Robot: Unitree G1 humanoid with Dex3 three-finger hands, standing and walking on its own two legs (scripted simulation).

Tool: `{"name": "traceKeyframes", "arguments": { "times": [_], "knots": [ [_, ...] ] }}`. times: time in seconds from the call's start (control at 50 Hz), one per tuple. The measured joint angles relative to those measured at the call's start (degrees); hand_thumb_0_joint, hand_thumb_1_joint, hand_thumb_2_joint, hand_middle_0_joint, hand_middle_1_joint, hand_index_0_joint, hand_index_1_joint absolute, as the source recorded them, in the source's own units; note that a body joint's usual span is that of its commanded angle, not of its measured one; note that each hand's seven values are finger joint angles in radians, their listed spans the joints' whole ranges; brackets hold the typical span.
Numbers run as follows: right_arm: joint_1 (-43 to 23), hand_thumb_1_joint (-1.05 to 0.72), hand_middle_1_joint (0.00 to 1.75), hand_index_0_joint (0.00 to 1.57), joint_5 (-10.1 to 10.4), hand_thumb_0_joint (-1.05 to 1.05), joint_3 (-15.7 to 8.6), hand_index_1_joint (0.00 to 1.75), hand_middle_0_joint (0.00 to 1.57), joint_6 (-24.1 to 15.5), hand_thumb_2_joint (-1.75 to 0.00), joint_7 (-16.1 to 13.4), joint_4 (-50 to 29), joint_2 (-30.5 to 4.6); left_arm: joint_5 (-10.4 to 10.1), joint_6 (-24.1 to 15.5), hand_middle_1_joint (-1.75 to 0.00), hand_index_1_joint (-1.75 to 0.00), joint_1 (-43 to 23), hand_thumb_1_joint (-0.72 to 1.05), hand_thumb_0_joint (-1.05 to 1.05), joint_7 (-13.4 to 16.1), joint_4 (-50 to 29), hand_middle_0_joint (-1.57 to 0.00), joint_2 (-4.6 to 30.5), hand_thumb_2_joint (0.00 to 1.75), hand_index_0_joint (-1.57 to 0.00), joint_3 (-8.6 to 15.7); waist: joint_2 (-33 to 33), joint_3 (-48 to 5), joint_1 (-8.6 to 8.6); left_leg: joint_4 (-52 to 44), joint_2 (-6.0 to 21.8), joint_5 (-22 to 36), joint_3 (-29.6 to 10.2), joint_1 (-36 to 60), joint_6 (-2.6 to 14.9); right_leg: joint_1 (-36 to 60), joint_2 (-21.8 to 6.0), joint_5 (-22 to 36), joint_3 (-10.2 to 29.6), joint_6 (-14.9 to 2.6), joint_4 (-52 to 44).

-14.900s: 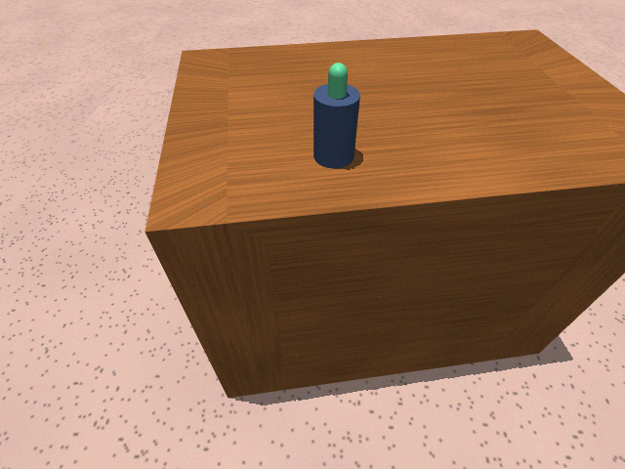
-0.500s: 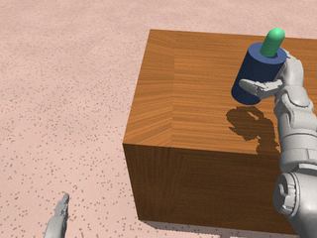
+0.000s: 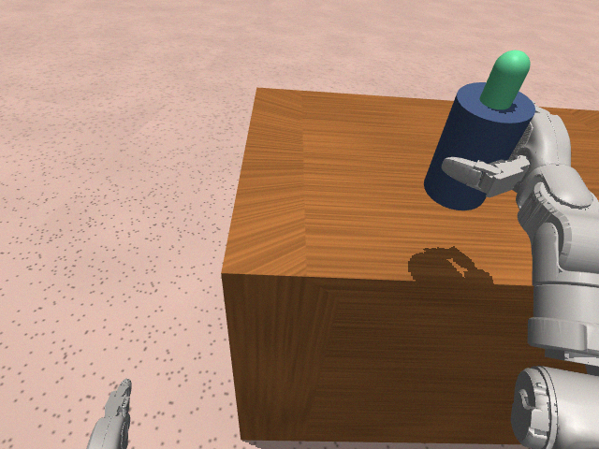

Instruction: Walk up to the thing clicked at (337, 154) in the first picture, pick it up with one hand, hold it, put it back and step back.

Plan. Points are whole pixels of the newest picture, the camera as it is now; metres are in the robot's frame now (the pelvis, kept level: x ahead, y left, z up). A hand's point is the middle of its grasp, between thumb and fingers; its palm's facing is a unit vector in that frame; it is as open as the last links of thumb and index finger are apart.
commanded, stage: lift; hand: right
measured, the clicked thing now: (480, 131) +0.39 -0.18 +0.28
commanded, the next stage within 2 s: hold in 0.56 s
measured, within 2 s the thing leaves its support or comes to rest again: neither
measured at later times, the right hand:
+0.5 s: hand (495, 140) +0.35 -0.17 +0.30, palm faces +0.16 +0.99 -0.03, open 11.0 cm
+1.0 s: hand (510, 126) +0.33 -0.17 +0.32, palm faces +0.13 +0.99 -0.04, open 11.0 cm
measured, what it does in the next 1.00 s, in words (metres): stands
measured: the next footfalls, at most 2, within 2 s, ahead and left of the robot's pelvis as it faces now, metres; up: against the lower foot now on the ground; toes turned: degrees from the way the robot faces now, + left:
none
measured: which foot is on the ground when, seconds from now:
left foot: down 0.00-1.00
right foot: down 0.00-1.00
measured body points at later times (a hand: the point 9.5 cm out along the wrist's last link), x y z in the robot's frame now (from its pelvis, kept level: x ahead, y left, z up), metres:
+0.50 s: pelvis -0.01 +0.01 +0.00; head -0.06 +0.05 +0.45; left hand +0.16 +0.26 -0.07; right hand +0.33 -0.22 +0.30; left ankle +0.00 +0.12 -0.73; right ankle +0.02 -0.13 -0.73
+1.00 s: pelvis -0.01 +0.00 +0.00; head -0.06 +0.04 +0.45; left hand +0.17 +0.26 -0.07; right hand +0.32 -0.22 +0.32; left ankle +0.00 +0.12 -0.73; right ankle +0.02 -0.13 -0.73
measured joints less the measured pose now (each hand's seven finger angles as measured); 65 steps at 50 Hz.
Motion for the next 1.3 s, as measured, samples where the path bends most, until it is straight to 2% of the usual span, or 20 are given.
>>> {"name": "traceKeyframes", "arguments": {
  "times": [0.12, 0.32, 0.44, 0.72, 0.84, 1.12, 1.3],
  "knots": [
    [0.8, 0.58, 1.06, 0.72, 0.9, -0.01, -0.1, 1.08, 0.67, 4.2, -1.06, -0.4, -4.1, 0.3, 0.1, -1.6, -0.05, -0.05, -0.5, -0.52, -0.01, 0.8, 1.7, -0.04, 1.0, 0.05, -0.04, 0.9, -0.5, 0.4, 0.05, -0.3, 0.1, 0.6, 0.2, 0.7, 0.05, 0.8, 0.1, 0.8, 0.2, 0.04, -0.5],
    [0.6, 0.58, 1.05, 0.72, 1.5, -0.01, -0.1, 1.08, 0.68, 9.0, -1.06, -0.8, -7.6, 0.1, 0.1, -3.9, -0.04, -0.05, -1.5, -0.52, -0.01, 1.5, 3.2, -0.04, 1.1, 0.05, -0.03, -0.2, -0.4, -0.4, 0.2, -0.6, 0.0, 0.9, 0.6, 1.8, 0.34, 1.9, 0.0, 1.4, 0.6, 0.32, -1.2],
    [0.9, 0.58, 1.05, 0.72, 2.2, -0.01, -0.5, 1.08, 0.68, 11.7, -1.06, -0.7, -8.8, 0.0, 0.1, -4.8, -0.04, -0.05, -1.2, -0.53, -0.01, 1.4, 3.2, -0.04, 1.2, 0.05, -0.03, 0.1, -1.2, -0.5, 0.21, -0.7, 0.1, 1.0, 0.9, 2.3, 0.37, 2.3, 0.1, 1.6, 0.9, 0.35, -1.4],
    [1.2, 0.58, 1.06, 0.72, 2.6, -0.01, -1.1, 1.08, 0.67, 15.1, -1.06, -0.6, -13.9, 0.0, 0.2, -6.1, -0.05, -0.05, -1.6, -0.53, -0.01, 1.7, 4.7, -0.04, 1.3, 0.05, -0.04, -0.8, -1.0, -0.7, -0.03, -0.6, 0.2, 0.6, 1.2, 2.6, 0.4, 2.4, 0.2, 1.3, 1.2, 0.4, -1.2],
    [1.2, 0.58, 1.06, 0.71, 3.0, -0.01, -1.2, 1.08, 0.67, 17.0, -1.07, -0.2, -14.8, -0.3, 0.0, -6.5, -0.05, -0.05, -2.7, -0.53, -0.01, 1.8, 6.0, -0.05, 1.6, 0.05, -0.04, 0.5, -1.5, -1.3, -0.05, -0.7, 0.3, 0.4, 1.1, 3.1, 0.25, 2.8, 0.4, 1.0, 1.1, 0.25, -1.2],
    [0.4, 0.58, 1.06, 0.71, 3.6, -0.01, -1.2, 1.09, 0.67, 20.8, -1.07, 0.1, -17.0, -0.3, -0.1, -6.7, -0.05, -0.05, -2.8, -0.53, -0.01, 1.1, 8.1, -0.05, 1.6, 0.05, -0.04, 0.2, -1.9, -1.4, -0.46, -1.0, 0.5, 0.4, 1.5, 3.2, 0.14, 2.6, 0.5, 1.0, 1.4, 0.14, -1.0],
    [1.5, 0.58, 1.06, 0.71, 4.3, -0.01, -2.0, 1.09, 0.67, 21.0, -1.07, -0.7, -18.2, -0.3, 0.1, -7.2, -0.05, -0.05, -2.9, -0.53, -0.01, 1.6, 6.7, -0.05, 1.4, 0.05, -0.05, -0.5, -1.5, -1.1, -0.17, -0.6, 0.5, 0.3, 1.3, 2.8, 0.14, 2.4, 0.5, 1.0, 1.3, 0.15, -1.0]
  ]
}}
